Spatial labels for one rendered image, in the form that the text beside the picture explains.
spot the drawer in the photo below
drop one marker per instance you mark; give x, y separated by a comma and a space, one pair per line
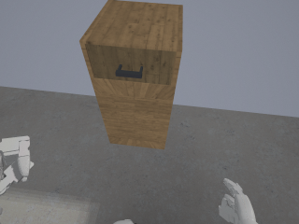
157, 64

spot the cabinet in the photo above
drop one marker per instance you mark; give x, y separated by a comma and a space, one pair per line
136, 114

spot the right robot hand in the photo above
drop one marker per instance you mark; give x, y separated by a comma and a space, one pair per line
239, 207

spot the left robot hand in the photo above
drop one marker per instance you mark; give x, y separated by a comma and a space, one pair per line
14, 151

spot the handle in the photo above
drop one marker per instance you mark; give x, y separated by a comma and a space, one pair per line
126, 73

